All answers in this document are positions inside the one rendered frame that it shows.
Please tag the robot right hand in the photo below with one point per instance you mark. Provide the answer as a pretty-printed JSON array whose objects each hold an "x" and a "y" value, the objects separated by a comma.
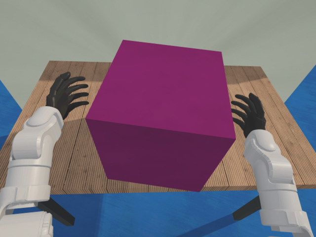
[{"x": 254, "y": 117}]

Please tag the right robot forearm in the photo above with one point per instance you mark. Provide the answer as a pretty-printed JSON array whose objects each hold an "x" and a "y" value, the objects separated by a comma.
[{"x": 280, "y": 205}]

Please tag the robot left hand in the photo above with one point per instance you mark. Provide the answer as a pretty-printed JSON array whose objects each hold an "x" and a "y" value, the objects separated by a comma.
[{"x": 59, "y": 96}]

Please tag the carton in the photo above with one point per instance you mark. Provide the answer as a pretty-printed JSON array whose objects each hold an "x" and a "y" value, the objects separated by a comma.
[{"x": 162, "y": 116}]

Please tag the robot left upper arm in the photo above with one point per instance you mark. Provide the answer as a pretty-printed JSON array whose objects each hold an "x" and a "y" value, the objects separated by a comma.
[{"x": 32, "y": 224}]

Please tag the left robot forearm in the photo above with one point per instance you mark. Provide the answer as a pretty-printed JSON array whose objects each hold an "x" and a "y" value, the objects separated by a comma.
[{"x": 30, "y": 161}]

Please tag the table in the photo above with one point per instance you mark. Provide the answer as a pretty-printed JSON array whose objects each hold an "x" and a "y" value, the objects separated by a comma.
[{"x": 77, "y": 169}]

